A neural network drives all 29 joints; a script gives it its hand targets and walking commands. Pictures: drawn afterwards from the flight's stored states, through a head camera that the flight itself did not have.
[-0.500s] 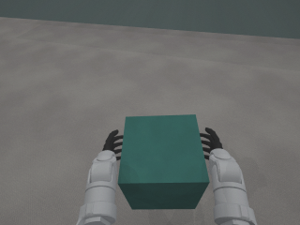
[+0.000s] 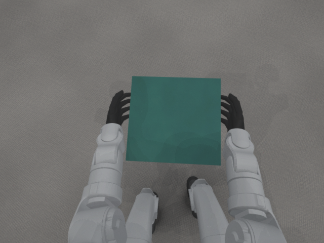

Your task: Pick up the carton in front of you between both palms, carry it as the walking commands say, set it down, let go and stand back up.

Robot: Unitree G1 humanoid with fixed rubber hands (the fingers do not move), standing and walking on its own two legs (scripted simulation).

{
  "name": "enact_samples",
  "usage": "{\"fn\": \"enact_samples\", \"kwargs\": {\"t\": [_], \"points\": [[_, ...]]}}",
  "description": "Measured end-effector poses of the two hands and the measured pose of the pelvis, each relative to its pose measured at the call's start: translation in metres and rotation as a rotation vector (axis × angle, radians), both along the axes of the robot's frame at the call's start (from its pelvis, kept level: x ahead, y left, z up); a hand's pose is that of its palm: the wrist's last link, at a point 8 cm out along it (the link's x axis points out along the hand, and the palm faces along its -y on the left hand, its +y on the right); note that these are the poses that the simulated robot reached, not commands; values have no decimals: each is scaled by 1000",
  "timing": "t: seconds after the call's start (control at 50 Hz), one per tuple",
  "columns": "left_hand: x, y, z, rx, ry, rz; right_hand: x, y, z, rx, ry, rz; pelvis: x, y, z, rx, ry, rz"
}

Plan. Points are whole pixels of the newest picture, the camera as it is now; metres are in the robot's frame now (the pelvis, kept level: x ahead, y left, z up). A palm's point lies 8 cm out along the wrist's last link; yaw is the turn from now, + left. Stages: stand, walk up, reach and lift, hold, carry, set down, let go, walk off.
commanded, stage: set down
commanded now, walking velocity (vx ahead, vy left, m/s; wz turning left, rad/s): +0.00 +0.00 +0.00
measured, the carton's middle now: (173, 126) +0.40 -0.02 -0.16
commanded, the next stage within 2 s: none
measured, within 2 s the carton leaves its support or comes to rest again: rests again in 1.86 s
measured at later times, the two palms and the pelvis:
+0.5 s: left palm (135, 118) +0.45 +0.11 -0.22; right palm (227, 124) +0.41 -0.19 -0.22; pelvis -0.01 +0.01 -0.12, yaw +2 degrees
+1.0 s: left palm (149, 118) +0.49 +0.07 -0.37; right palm (223, 127) +0.43 -0.22 -0.37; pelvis -0.05 +0.01 -0.24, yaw +4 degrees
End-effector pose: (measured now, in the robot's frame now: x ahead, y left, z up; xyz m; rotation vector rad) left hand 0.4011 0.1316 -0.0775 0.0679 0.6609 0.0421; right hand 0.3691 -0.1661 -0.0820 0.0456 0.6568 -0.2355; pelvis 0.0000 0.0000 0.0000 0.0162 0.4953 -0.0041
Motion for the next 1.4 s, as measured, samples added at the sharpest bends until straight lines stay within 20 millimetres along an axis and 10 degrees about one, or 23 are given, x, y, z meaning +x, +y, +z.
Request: {"fn": "enact_samples", "kwargs": {"t": [1.16, 1.4], "points": [[96, -64, -338, 16, 81, -118, 64, -60, -337, -14, 85, -89, -50, 6, -266, 12, 303, 60], [100, -59, -370, 5, 94, -129, 71, -55, -358, -33, 105, -86, -45, 8, -286, -25, 281, 89]]}}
